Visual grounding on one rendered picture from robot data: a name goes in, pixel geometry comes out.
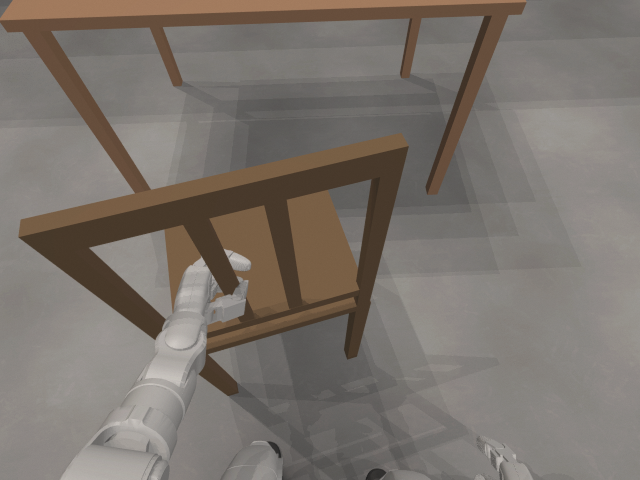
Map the robot left upper arm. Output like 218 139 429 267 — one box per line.
64 444 170 480

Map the chair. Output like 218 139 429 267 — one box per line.
18 133 409 396

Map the left robot forearm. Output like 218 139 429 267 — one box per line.
58 311 208 480

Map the robot left thigh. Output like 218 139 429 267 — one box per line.
220 445 283 480

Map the robot left shin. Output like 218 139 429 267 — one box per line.
250 441 275 452

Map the robot left hand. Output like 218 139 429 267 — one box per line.
173 249 251 325

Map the table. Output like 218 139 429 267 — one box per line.
0 0 527 195

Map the robot right hand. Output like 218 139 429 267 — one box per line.
474 436 533 480

